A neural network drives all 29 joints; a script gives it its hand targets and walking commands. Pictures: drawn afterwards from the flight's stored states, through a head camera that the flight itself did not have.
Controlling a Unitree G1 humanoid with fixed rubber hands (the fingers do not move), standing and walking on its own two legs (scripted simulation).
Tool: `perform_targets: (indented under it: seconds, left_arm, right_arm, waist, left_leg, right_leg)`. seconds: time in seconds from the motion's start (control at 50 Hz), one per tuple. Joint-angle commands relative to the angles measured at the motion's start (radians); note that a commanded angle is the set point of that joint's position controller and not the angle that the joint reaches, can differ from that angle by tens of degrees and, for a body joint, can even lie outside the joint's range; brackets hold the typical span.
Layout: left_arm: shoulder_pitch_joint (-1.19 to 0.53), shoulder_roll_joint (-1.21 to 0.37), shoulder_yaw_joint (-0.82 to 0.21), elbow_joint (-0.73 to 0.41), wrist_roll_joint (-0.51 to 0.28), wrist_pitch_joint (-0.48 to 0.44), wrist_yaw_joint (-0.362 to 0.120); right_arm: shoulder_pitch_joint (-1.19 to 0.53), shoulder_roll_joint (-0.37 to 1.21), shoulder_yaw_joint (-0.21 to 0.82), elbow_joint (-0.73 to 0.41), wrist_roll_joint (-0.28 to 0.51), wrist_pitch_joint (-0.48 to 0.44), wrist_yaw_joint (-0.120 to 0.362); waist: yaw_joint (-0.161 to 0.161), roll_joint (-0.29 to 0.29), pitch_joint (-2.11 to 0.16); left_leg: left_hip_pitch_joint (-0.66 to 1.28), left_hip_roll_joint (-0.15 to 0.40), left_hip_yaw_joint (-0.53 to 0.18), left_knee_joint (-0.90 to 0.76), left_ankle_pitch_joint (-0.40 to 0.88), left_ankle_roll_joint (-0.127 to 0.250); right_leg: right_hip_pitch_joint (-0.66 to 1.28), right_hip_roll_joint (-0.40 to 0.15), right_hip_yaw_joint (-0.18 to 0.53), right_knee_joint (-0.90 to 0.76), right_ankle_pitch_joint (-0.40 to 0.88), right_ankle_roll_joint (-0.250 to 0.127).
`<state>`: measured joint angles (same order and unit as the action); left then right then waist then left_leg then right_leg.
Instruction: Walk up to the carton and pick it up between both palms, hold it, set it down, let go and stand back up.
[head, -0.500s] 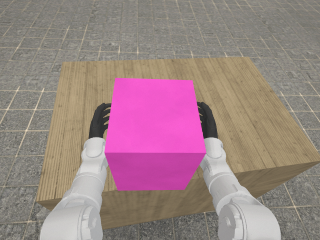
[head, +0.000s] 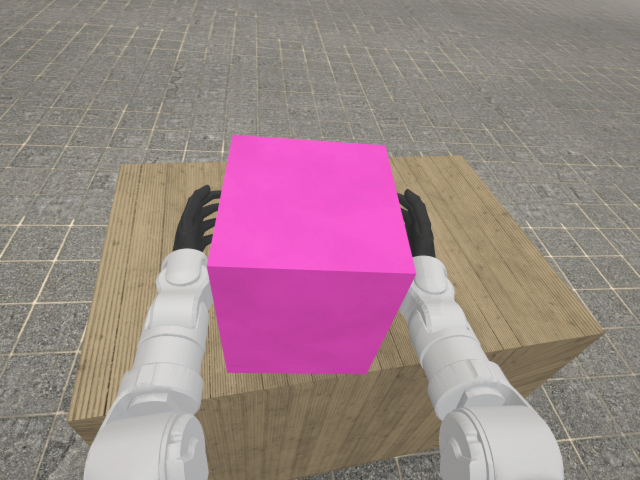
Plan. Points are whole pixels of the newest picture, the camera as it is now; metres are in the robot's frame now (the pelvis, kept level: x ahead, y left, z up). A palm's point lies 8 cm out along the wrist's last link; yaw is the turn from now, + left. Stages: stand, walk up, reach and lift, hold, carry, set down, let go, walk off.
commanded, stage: reach and lift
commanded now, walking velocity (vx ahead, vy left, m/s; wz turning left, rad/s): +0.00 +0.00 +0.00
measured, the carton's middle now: (303, 262) +0.40 +0.04 +0.07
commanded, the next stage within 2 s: hold in 1.70 s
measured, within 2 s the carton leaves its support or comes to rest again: neither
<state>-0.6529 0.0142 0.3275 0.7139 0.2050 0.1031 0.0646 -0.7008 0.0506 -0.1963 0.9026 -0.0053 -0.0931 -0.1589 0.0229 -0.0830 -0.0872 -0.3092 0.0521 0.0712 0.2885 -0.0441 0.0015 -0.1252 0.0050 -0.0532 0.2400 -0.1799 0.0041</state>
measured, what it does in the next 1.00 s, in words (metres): stands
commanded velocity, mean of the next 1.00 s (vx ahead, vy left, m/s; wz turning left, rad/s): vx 0.00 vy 0.00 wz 0.00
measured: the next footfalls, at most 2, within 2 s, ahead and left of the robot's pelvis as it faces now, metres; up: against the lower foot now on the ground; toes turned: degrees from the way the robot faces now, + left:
none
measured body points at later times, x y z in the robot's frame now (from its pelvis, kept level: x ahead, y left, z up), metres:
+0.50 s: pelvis -0.02 +0.01 +0.00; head -0.07 +0.05 +0.44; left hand +0.37 +0.18 +0.14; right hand +0.37 -0.12 +0.15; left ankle +0.06 +0.12 -0.75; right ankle -0.04 -0.12 -0.75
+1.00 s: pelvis +0.00 +0.00 +0.00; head -0.03 +0.04 +0.45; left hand +0.38 +0.16 +0.15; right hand +0.39 -0.13 +0.16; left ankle +0.06 +0.12 -0.75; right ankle -0.04 -0.12 -0.75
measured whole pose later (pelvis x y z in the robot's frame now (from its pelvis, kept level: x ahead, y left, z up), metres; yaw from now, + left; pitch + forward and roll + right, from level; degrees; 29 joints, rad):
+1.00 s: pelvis +0.00 +0.00 +0.00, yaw +1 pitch -6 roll -1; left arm -0.58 -0.04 0.28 0.22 0.29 0.57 0.05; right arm -0.68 -0.03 -0.02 0.64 0.17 0.18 -0.18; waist -0.08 -0.08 0.04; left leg -0.13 0.03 0.06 0.32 -0.09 0.01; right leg 0.06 -0.01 -0.06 0.28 -0.22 0.01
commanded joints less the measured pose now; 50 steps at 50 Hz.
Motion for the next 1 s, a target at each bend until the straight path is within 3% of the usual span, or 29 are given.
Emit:
perform_targets:
  seconds: [0.0, 0.28, 0.5, 0.6, 0.68, 0.82, 0.98]
  left_arm:
    - [-0.644, -0.679, -0.416, -0.166, -0.004, 0.032, -0.158]
    - [-0.689, -0.687, -0.445, -0.225, -0.012, 0.205, -0.171]
    - [-0.722, -0.679, -0.407, -0.213, -0.004, 0.285, -0.152]
    - [-0.722, -0.683, -0.439, -0.276, -0.015, 0.311, -0.140]
    - [-0.684, -0.668, -0.429, -0.301, -0.006, 0.348, -0.145]
    - [-0.593, -0.658, -0.495, -0.450, -0.018, 0.399, -0.156]
    - [-0.552, -0.638, -0.580, -0.629, -0.040, 0.436, -0.166]
  right_arm:
    - [-0.678, 0.604, 0.310, -0.214, -0.006, -0.008, 0.084]
    - [-0.752, 0.514, 0.245, -0.266, 0.009, 0.085, 0.108]
    - [-0.830, 0.476, 0.224, -0.259, 0.017, 0.115, 0.144]
    - [-0.837, 0.462, 0.260, -0.293, 0.063, 0.118, 0.141]
    - [-0.813, 0.449, 0.273, -0.302, 0.081, 0.142, 0.123]
    - [-0.753, 0.453, 0.402, -0.448, 0.163, 0.168, 0.078]
    - [-0.694, 0.475, 0.538, -0.611, 0.229, 0.207, 0.034]
  waist:
    - [-0.002, 0.126, -0.483]
    - [-0.071, 0.135, -0.327]
    - [-0.064, 0.115, -0.283]
    - [-0.071, 0.128, -0.336]
    - [-0.080, 0.121, -0.294]
    - [-0.102, 0.128, -0.345]
    - [-0.112, 0.130, -0.363]
  left_leg:
    - [0.526, -0.037, -0.016, 0.066, 0.344, -0.028]
    - [0.553, -0.041, -0.023, 0.017, 0.067, -0.024]
    - [0.542, -0.027, -0.049, -0.022, -0.141, 0.004]
    - [0.597, -0.028, -0.048, -0.001, -0.022, -0.004]
    - [0.589, -0.031, -0.039, 0.000, -0.010, 0.002]
    - [0.647, -0.046, -0.041, 0.061, 0.210, -0.012]
    - [0.671, -0.051, -0.061, 0.098, 0.306, -0.023]
  right_leg:
    - [-0.036, 0.025, -0.004, -0.031, 0.218, 0.033]
    - [-0.111, 0.009, -0.027, -0.057, -0.048, 0.021]
    - [-0.152, 0.000, -0.018, -0.052, -0.160, 0.013]
    - [-0.125, 0.010, -0.025, -0.055, -0.086, 0.015]
    - [-0.108, 0.012, -0.022, -0.058, -0.073, 0.020]
    - [-0.034, 0.030, -0.027, -0.033, 0.153, 0.043]
    - [-0.020, 0.039, -0.030, -0.011, 0.270, 0.061]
